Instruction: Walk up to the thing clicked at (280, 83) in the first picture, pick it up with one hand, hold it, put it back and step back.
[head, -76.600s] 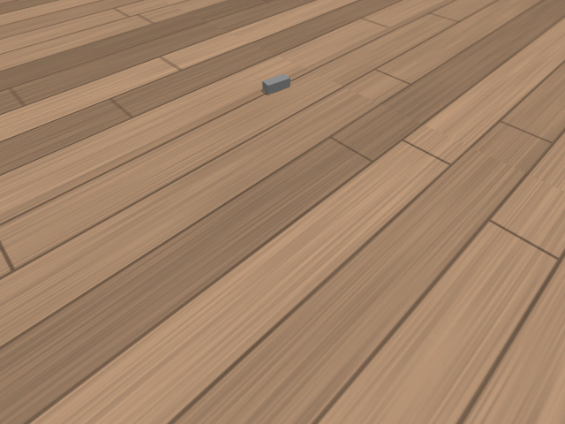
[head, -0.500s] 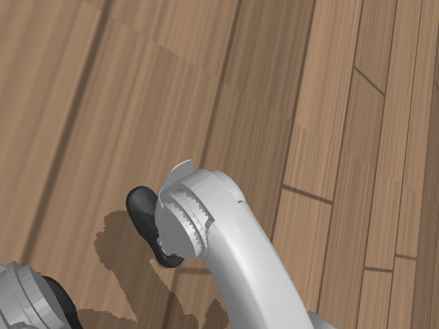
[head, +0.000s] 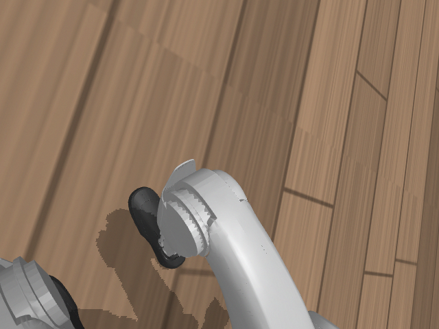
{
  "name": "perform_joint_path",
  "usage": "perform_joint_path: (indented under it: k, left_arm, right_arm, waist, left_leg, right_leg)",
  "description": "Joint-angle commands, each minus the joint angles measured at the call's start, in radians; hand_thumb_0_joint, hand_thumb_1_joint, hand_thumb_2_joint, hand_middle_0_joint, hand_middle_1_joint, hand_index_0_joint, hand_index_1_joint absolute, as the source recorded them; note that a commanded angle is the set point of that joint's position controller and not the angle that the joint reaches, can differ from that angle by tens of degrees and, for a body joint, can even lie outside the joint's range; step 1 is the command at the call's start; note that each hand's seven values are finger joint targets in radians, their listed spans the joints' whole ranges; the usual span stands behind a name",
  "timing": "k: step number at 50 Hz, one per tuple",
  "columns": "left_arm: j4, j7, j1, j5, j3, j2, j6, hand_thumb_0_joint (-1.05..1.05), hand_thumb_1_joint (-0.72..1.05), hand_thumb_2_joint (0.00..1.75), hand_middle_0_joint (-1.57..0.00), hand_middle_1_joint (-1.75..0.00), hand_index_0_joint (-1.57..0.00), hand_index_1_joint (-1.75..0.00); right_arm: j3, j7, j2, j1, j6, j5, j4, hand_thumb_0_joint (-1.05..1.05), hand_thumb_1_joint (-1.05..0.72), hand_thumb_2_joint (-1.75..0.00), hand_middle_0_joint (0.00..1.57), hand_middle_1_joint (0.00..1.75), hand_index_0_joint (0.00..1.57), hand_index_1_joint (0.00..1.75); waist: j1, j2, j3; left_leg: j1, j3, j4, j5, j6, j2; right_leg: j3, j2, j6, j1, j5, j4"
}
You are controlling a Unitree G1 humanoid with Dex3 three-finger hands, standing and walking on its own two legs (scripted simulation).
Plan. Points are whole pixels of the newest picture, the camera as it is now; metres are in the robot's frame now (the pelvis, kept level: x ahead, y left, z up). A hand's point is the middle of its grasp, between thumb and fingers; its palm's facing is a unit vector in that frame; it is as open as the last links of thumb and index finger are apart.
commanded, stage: open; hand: left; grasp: from above
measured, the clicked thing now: out of the picture +0.52 +0.33 -0.31
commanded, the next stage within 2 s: withdraw in 0.42 s
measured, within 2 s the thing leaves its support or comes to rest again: neither
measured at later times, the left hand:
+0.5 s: hand out of the picture +0.52 +0.31 -0.27, palm faces -0.22 -0.37 -0.90, open 13.8 cm
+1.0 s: hand out of the picture +0.53 +0.35 -0.13, palm faces -0.36 -0.19 -0.91, open 13.7 cm
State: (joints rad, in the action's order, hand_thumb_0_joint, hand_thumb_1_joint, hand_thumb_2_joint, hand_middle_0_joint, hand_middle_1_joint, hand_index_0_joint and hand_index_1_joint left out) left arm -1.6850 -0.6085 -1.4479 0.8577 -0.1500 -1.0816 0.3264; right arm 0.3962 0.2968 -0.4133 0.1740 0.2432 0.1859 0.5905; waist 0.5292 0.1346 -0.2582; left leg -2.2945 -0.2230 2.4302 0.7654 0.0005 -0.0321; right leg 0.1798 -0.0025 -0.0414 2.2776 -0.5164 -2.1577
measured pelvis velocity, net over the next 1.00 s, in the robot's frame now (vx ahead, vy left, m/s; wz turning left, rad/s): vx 0.00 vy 0.00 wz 0.05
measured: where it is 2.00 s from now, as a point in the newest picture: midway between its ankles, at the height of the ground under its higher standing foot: (119, 284)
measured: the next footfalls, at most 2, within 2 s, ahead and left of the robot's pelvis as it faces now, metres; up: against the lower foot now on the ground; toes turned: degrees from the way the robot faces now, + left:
none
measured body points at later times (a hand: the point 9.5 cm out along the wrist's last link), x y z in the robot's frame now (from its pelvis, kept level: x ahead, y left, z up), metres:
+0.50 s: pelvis -0.01 +0.00 +0.00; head +0.33 +0.11 +0.28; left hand +0.53 +0.32 -0.21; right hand -0.03 -0.23 -0.03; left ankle +0.05 +0.12 -0.31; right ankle +0.15 -0.11 -0.31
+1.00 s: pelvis +0.00 +0.00 +0.01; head +0.27 +0.09 +0.36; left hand +0.55 +0.35 -0.08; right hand +0.01 -0.25 -0.06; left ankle +0.05 +0.12 -0.31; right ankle +0.15 -0.11 -0.31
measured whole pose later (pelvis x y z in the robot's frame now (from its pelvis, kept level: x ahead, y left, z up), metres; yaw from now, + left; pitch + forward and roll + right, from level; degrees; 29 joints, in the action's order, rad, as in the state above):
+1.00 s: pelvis +0.00 +0.00 +0.01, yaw +3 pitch +35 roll -14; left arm -1.38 -0.17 -1.26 1.02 0.03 -0.91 0.30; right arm 0.25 0.27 -0.39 0.24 0.08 0.12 0.59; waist 0.41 -0.05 -0.08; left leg -2.26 -0.18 2.40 0.76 0.02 -0.05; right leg 0.14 -0.02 -0.04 2.24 -0.54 -2.16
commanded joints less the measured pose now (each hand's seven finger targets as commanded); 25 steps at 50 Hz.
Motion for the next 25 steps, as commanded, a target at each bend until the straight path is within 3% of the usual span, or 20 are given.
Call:
perform_joint_path:
  k: [1, 14, 25]
  left_arm:
    - [0.118, -0.040, -0.284, 0.019, 0.040, -0.164, -0.012, 0.00, -0.24, 0.77, -0.35, -0.75, -0.35, -0.76]
    - [0.077, -0.017, -0.273, 0.022, 0.057, -0.154, -0.016, 0.00, -0.49, 0.97, -0.12, -0.98, -0.11, -0.98]
    - [0.090, -0.049, -0.294, 0.037, 0.047, -0.167, -0.022, 0.00, -0.52, 1.00, -0.10, -0.99, -0.09, -1.00]
  right_arm:
    - [-0.083, -0.004, -0.349, 0.274, -0.009, 0.001, 0.070, 0.00, -0.87, -0.89, 0.20, 0.30, 0.20, 0.30]
    - [-0.068, -0.022, -0.347, 0.265, -0.007, 0.008, 0.058, 0.00, -0.86, -0.89, 0.20, 0.30, 0.20, 0.30]
    - [-0.067, -0.019, -0.356, 0.263, -0.001, 0.005, 0.058, 0.00, -0.87, -0.89, 0.20, 0.30, 0.20, 0.30]
  waist:
    - [0.098, -0.649, 0.703]
    - [0.101, -0.585, 0.671]
    - [0.103, -0.649, 0.673]
  left_leg:
    - [0.469, 0.055, -0.277, -0.352, -0.005, 0.059]
    - [0.401, 0.057, -0.278, -0.305, 0.007, 0.054]
    - [0.479, 0.032, -0.298, -0.324, -0.009, 0.064]
  right_leg:
    - [0.074, 0.047, 0.055, -0.570, 0.222, 0.117]
    - [0.073, 0.049, 0.048, -0.566, 0.182, 0.125]
    - [0.083, 0.041, 0.055, -0.512, 0.180, 0.112]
